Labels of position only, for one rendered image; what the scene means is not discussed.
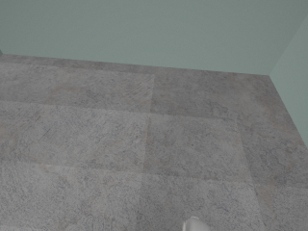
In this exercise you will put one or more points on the right robot thigh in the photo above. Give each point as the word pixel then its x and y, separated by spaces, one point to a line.
pixel 194 224

